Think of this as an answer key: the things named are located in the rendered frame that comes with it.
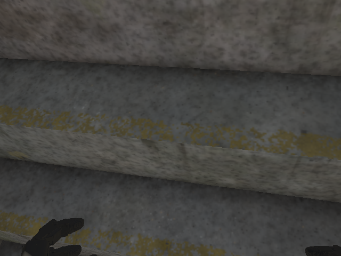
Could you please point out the left robot hand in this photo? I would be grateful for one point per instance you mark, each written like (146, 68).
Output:
(49, 234)

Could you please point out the right robot hand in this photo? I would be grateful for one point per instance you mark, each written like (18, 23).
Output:
(334, 250)

